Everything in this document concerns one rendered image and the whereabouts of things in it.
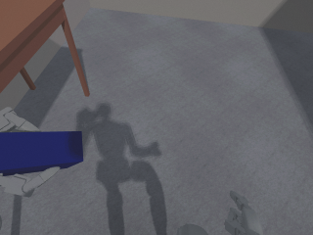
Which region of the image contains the right robot thigh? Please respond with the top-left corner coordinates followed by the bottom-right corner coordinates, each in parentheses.
top-left (176, 223), bottom-right (208, 235)

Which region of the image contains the table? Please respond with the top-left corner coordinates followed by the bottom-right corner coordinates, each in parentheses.
top-left (0, 0), bottom-right (90, 97)

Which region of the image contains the sponge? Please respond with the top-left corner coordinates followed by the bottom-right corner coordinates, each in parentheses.
top-left (0, 131), bottom-right (83, 176)

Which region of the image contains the robot left hand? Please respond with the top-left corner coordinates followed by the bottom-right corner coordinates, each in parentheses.
top-left (0, 107), bottom-right (60, 198)

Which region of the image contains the robot right hand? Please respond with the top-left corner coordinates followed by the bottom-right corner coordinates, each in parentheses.
top-left (225, 191), bottom-right (263, 235)

